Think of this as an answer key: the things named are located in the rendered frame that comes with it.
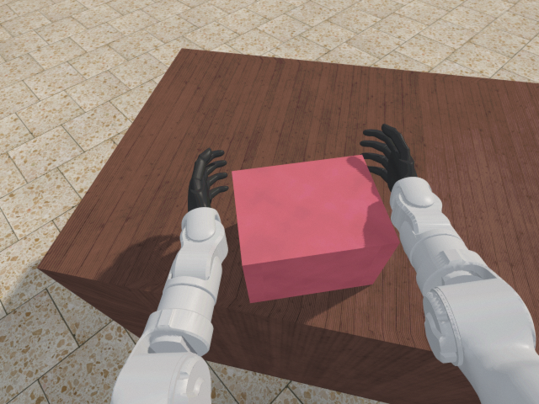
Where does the left robot forearm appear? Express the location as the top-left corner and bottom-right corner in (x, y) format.
(110, 207), (228, 404)

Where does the pedestal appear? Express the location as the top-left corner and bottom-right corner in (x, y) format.
(37, 48), (539, 404)

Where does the left robot upper arm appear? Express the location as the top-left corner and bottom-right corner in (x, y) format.
(111, 352), (211, 404)

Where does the right robot forearm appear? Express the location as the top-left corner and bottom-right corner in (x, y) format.
(390, 177), (536, 349)

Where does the right robot upper arm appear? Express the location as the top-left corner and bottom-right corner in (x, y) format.
(423, 279), (539, 404)

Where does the robot left hand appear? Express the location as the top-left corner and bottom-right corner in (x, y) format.
(188, 148), (229, 212)

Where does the robot right hand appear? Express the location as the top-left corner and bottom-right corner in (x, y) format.
(360, 124), (418, 192)

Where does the carton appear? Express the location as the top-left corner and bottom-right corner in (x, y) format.
(232, 155), (400, 303)

